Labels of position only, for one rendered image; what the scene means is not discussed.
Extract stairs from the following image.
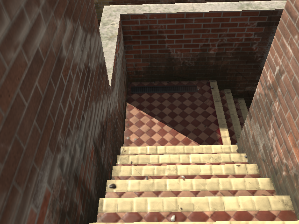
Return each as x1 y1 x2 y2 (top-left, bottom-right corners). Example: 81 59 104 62
89 145 299 224
219 89 250 145

